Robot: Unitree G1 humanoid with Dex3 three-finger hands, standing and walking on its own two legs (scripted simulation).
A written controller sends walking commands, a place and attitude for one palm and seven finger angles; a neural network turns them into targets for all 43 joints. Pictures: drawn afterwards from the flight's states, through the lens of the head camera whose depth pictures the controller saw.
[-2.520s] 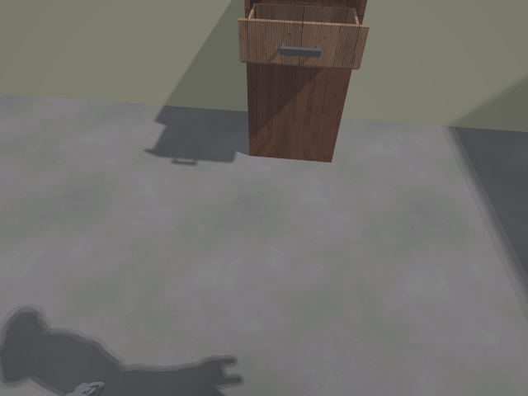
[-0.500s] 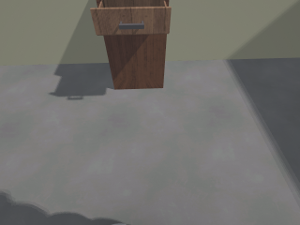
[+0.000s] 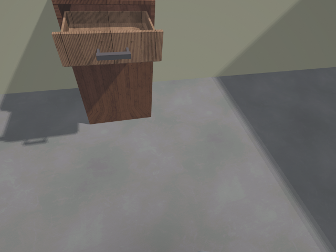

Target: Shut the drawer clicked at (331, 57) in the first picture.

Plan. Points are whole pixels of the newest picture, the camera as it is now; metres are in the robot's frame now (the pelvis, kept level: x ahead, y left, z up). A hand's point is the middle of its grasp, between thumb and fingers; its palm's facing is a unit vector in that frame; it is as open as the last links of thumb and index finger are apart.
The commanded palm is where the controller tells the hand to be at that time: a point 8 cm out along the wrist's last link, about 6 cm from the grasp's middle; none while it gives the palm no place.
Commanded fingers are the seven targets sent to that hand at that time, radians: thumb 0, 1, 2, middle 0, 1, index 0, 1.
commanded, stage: walk to a spot facing it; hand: left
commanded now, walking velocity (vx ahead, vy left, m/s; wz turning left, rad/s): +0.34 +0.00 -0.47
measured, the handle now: (113, 53) +0.83 +0.30 +0.01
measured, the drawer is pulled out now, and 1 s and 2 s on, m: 0.30 0.30 0.30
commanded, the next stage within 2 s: turn to face it in 0.50 s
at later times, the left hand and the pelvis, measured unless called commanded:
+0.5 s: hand (147, 174) +0.39 +0.09 -0.17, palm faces -0.27 -0.95 -0.17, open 7.3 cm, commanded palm none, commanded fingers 0.00 0.90 0.90 -0.20 -0.30 -0.20 -0.30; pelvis +0.20 -0.04 -0.02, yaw -14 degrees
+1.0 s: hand (129, 173) +0.39 +0.16 -0.19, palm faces -0.08 -0.98 -0.16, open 7.3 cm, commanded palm none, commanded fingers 0.00 0.90 0.90 -0.20 -0.30 -0.20 -0.30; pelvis +0.34 -0.02 +0.00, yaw -9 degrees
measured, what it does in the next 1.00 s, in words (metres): walks ahead: right foot, then left foot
